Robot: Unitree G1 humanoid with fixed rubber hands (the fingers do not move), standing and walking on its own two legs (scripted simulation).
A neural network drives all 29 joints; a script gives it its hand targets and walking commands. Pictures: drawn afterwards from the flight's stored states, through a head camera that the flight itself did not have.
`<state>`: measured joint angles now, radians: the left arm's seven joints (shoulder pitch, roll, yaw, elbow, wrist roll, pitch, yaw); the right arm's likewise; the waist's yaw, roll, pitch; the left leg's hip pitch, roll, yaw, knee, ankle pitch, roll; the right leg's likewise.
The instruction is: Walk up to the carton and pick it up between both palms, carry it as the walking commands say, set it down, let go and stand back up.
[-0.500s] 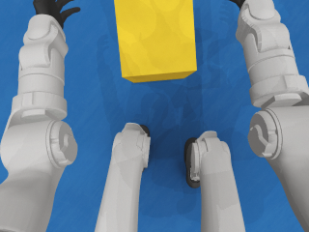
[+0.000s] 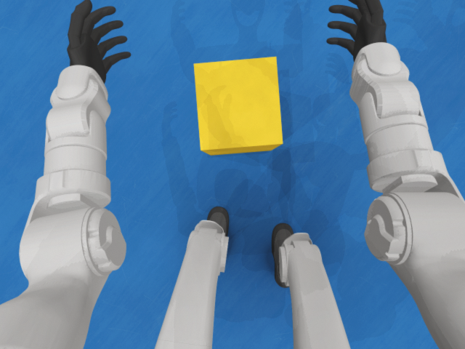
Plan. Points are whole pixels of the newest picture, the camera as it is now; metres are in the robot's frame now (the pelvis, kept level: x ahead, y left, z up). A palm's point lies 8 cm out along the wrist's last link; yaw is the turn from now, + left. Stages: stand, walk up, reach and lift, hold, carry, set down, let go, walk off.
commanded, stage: set down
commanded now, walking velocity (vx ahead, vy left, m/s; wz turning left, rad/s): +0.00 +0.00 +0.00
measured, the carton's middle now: (238, 113) +0.52 +0.07 -0.51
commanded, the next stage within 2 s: let go in 0.20 s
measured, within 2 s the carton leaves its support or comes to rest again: neither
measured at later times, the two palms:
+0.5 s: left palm (66, 101) +0.43 +0.27 -0.04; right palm (402, 96) +0.47 -0.14 -0.05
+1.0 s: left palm (18, 266) +0.26 +0.23 +0.06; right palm out of the picture +0.30 -0.22 +0.06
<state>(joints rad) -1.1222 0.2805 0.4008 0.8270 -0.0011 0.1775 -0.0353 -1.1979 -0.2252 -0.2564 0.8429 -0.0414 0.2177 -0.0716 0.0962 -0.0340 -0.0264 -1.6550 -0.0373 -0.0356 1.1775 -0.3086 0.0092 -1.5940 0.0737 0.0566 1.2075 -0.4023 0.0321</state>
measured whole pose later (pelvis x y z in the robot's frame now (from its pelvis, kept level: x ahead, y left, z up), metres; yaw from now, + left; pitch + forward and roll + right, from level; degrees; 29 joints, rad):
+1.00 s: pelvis +0.09 -0.01 +0.14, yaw +2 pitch +10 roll +0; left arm 0.14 0.21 0.07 0.45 0.00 0.01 -0.07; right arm 0.07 -0.17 -0.08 0.49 -0.02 0.01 0.02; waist 0.02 0.01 0.03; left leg -0.45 -0.04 -0.06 0.50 -0.22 0.00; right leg -0.39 0.03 0.07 0.51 -0.30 -0.01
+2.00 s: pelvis +0.11 +0.00 +0.14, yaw +1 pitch +0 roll +0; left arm 0.21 0.35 0.03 0.71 0.03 0.02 0.02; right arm 0.16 -0.33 -0.04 0.78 -0.04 0.00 -0.02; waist 0.00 -0.04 0.01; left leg -0.20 -0.03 -0.01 0.49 -0.29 0.03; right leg -0.13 0.02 0.08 0.46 -0.33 0.01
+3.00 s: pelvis +0.08 +0.00 +0.15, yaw +0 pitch -2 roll +0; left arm 0.17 0.38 0.00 0.96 0.02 -0.01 0.02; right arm 0.12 -0.37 -0.02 1.02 -0.02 -0.01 -0.01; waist 0.00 -0.02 0.02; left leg -0.14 -0.03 -0.01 0.37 -0.20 0.02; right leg -0.07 0.02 0.08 0.35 -0.24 0.01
